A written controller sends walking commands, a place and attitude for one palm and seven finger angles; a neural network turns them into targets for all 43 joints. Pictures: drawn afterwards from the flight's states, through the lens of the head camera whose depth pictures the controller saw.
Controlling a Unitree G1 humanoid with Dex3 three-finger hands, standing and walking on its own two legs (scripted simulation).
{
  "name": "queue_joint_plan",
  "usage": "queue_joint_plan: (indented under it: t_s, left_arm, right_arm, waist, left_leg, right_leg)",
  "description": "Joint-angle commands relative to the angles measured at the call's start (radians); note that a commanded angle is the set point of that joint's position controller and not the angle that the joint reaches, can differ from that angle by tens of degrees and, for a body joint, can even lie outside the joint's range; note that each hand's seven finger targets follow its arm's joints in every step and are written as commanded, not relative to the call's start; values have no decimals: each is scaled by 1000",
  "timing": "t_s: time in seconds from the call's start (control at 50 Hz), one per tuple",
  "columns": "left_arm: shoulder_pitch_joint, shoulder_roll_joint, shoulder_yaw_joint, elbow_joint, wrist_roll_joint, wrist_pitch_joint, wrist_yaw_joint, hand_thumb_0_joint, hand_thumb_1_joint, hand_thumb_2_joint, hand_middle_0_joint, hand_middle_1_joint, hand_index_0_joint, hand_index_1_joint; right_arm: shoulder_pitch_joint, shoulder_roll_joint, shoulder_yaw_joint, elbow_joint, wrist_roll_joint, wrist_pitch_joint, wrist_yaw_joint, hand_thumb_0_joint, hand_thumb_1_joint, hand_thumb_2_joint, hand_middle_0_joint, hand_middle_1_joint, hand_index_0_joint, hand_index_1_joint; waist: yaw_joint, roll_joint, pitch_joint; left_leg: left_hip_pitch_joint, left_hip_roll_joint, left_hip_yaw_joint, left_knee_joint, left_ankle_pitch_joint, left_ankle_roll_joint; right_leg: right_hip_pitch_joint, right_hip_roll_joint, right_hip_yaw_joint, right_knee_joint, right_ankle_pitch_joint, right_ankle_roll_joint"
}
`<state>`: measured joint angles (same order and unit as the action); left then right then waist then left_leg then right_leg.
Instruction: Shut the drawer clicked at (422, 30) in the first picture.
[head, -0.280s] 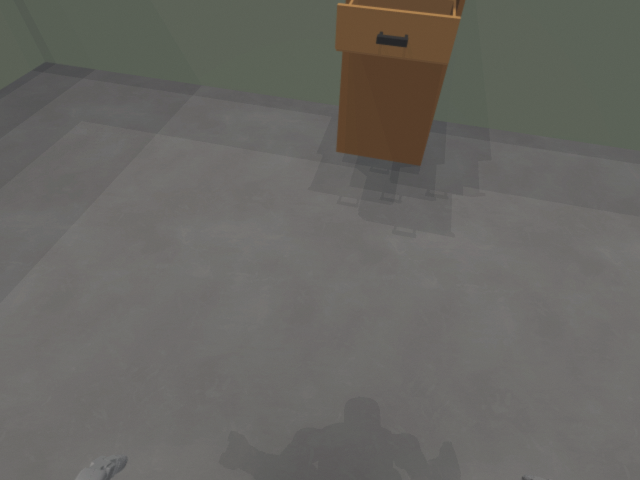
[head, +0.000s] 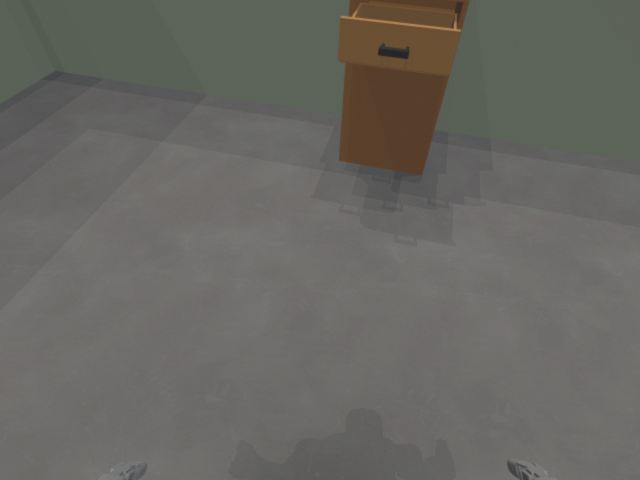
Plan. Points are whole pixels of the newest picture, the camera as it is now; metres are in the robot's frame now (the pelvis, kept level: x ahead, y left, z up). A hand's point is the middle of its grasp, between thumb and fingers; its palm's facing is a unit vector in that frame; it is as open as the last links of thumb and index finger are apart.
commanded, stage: stand and wait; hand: left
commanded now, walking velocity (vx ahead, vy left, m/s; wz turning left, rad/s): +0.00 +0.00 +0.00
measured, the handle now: (394, 50) +1.41 -0.16 -0.05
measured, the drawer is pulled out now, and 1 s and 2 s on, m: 0.29 0.29 0.29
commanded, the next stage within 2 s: look at it before walking up in 0.78 s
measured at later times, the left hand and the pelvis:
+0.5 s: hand out of the picture +0.06 +0.23 -0.15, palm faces -0.04 -0.94 -0.34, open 7.4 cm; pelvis -0.02 -0.02 +0.00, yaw +0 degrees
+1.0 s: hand out of the picture +0.05 +0.22 -0.15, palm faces -0.04 -0.95 -0.32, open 7.4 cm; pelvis -0.02 -0.02 +0.01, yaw +0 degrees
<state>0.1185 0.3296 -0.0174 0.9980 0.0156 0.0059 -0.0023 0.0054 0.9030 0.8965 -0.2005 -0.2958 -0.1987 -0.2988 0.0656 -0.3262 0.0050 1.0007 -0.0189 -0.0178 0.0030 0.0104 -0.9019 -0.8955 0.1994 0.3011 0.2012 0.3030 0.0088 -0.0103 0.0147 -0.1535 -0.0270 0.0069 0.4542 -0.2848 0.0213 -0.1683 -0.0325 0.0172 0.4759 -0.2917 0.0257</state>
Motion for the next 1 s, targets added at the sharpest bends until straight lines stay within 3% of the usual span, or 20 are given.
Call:
queue_joint_plan:
  t_s: [0.0,0.14,0.54,0.98]
  left_arm:
    - [-32,211,59,-64,-4,-23,19,0,900,900,-200,-300,-200,-300]
    - [-22,214,58,-38,-6,-27,19,0,900,900,-200,-300,-200,-300]
    - [-26,220,52,12,-7,-30,13,0,900,900,-200,-300,-200,-300]
    - [-16,209,52,18,-5,-32,12,0,900,900,-200,-300,-200,-300]
  right_arm:
    - [-41,-211,-51,-54,6,-19,-22,0,-900,-900,200,300,200,300]
    - [-28,-210,-47,-23,8,-17,-21,0,-900,-900,200,300,200,300]
    - [1,-216,-37,38,10,-16,-17,0,-900,-900,200,300,200,300]
    - [10,-208,-36,48,11,-18,-17,0,-900,-900,200,300,200,300]
  waist:
    - [-6,-2,-91]
    - [-8,0,-88]
    - [-5,-8,-41]
    - [-4,8,-48]
  left_leg:
    - [30,131,-93,-62,334,24]
    - [31,134,-91,-77,300,17]
    - [7,137,-101,-127,185,7]
    - [17,141,-106,-134,210,3]
  right_leg:
    - [37,-83,55,-55,304,-55]
    - [51,-91,71,-81,311,-59]
    - [24,-90,97,-142,182,-60]
    - [27,-89,94,-154,193,-58]
